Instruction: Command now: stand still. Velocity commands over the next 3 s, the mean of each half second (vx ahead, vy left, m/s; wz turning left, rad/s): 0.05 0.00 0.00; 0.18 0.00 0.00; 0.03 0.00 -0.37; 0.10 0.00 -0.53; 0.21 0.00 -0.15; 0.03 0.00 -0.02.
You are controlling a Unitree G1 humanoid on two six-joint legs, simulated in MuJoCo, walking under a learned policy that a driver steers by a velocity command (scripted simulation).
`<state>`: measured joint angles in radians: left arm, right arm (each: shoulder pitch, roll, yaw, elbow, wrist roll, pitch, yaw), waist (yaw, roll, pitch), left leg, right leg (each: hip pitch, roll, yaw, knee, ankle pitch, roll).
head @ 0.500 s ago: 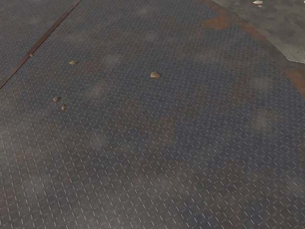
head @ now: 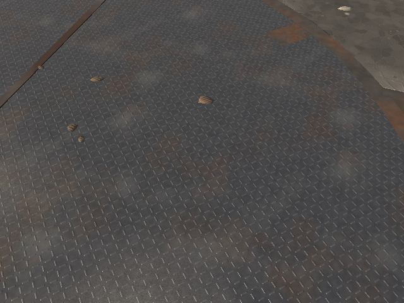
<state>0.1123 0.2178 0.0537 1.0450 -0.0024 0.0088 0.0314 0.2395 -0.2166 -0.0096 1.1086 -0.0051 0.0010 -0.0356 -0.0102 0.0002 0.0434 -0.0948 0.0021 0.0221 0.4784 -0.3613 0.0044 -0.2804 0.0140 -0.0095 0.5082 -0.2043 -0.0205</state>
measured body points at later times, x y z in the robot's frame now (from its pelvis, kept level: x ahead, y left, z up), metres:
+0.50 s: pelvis +0.01 +0.00 +0.00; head +0.01 -0.01 +0.45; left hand +0.06 +0.25 -0.15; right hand -0.04 -0.25 -0.16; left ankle -0.06 +0.11 -0.74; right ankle +0.03 -0.11 -0.72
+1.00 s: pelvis +0.13 -0.04 +0.00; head +0.15 -0.04 +0.45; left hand +0.13 +0.20 -0.16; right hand +0.26 -0.29 -0.13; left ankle +0.19 +0.08 -0.74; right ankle +0.08 -0.14 -0.74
